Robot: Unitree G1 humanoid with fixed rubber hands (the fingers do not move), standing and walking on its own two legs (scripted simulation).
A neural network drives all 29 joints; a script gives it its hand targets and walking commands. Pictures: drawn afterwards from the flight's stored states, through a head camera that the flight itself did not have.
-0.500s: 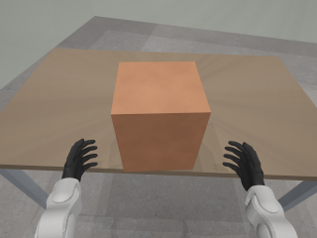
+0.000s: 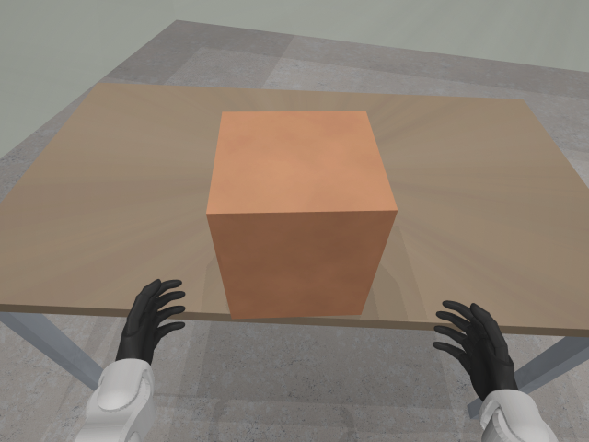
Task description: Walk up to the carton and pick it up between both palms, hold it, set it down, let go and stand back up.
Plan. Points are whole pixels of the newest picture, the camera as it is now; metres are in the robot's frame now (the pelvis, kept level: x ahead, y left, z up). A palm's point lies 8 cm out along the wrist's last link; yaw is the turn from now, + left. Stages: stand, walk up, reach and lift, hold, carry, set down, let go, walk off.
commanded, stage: set down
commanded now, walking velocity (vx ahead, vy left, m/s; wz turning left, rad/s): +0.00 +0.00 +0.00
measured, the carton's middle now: (295, 219) +0.42 +0.04 +0.06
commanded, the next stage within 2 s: let go in 1.58 s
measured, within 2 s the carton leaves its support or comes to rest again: neither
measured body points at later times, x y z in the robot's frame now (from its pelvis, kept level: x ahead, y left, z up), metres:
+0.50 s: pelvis +0.04 +0.01 +0.00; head +0.07 +0.03 +0.45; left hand +0.22 +0.24 +0.00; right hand +0.22 -0.19 +0.00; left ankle +0.01 +0.14 -0.75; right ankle +0.03 -0.11 -0.75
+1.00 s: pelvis +0.03 +0.00 +0.00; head +0.05 +0.02 +0.45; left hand +0.18 +0.23 -0.06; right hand +0.23 -0.21 -0.04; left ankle +0.01 +0.14 -0.75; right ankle +0.03 -0.11 -0.75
